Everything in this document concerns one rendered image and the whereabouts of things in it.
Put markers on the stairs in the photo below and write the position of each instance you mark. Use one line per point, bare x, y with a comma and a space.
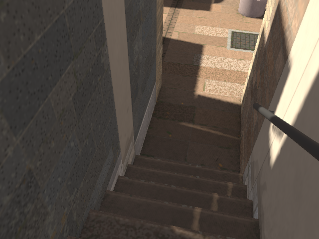
103, 226

